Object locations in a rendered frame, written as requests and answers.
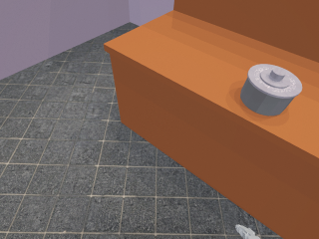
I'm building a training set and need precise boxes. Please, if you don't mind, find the pot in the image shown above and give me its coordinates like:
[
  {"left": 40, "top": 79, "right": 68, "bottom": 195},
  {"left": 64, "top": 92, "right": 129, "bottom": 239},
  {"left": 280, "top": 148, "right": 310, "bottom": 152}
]
[{"left": 240, "top": 78, "right": 294, "bottom": 117}]

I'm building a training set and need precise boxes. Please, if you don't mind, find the table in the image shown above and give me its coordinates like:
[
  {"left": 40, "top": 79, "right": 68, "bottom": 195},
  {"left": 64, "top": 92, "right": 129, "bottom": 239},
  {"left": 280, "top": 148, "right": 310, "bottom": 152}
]
[{"left": 104, "top": 0, "right": 319, "bottom": 239}]

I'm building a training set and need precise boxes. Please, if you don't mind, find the lid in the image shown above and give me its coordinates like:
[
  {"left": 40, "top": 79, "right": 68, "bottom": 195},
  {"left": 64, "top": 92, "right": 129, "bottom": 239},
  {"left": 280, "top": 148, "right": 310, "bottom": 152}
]
[{"left": 247, "top": 64, "right": 302, "bottom": 99}]

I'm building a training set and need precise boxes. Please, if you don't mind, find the knob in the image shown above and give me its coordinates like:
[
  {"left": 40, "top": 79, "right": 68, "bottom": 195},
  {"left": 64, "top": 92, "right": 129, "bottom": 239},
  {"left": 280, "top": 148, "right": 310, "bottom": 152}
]
[{"left": 270, "top": 68, "right": 286, "bottom": 80}]

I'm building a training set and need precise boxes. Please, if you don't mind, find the robot right hand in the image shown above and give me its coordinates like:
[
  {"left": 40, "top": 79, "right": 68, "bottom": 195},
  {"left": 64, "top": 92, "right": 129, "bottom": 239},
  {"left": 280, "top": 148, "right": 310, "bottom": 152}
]
[{"left": 235, "top": 224, "right": 260, "bottom": 239}]

